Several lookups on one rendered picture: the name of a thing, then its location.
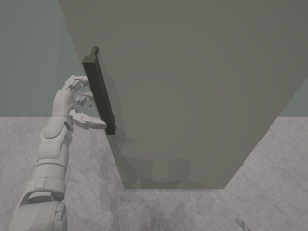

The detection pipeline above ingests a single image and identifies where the robot left upper arm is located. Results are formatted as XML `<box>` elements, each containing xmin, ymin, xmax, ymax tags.
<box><xmin>10</xmin><ymin>200</ymin><xmax>68</xmax><ymax>231</ymax></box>

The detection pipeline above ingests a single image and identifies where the handle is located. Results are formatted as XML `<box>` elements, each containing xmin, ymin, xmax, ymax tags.
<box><xmin>82</xmin><ymin>46</ymin><xmax>116</xmax><ymax>135</ymax></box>

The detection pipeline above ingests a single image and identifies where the robot left hand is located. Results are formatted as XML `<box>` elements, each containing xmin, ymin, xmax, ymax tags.
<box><xmin>52</xmin><ymin>75</ymin><xmax>107</xmax><ymax>130</ymax></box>

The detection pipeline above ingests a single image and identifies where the left robot forearm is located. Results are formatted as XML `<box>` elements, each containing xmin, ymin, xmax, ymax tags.
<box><xmin>7</xmin><ymin>116</ymin><xmax>74</xmax><ymax>231</ymax></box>

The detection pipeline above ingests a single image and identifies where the robot right hand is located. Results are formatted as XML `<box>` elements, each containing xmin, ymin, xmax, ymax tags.
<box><xmin>236</xmin><ymin>217</ymin><xmax>257</xmax><ymax>231</ymax></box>

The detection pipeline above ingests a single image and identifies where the fridge door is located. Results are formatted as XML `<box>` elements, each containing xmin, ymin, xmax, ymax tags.
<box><xmin>58</xmin><ymin>0</ymin><xmax>308</xmax><ymax>190</ymax></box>

